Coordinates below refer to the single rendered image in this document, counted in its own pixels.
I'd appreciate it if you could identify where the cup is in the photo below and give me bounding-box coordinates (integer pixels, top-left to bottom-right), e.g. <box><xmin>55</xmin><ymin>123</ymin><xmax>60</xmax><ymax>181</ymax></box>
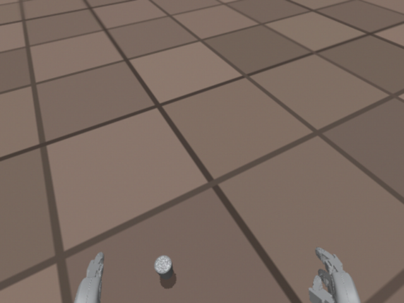
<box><xmin>154</xmin><ymin>255</ymin><xmax>173</xmax><ymax>280</ymax></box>

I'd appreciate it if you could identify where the right robot hand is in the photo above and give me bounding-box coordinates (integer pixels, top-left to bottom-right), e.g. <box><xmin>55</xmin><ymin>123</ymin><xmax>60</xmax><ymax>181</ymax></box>
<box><xmin>309</xmin><ymin>247</ymin><xmax>361</xmax><ymax>303</ymax></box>

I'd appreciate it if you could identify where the left robot hand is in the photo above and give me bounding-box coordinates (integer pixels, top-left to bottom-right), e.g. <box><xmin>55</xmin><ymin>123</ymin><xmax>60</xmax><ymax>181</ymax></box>
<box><xmin>74</xmin><ymin>252</ymin><xmax>104</xmax><ymax>303</ymax></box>

